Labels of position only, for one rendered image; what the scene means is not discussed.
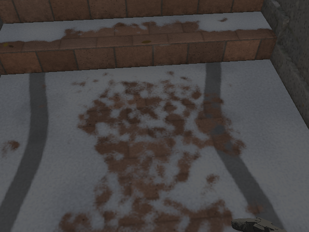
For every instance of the right robot hand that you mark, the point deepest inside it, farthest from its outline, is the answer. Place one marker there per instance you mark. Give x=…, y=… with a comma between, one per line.
x=257, y=224

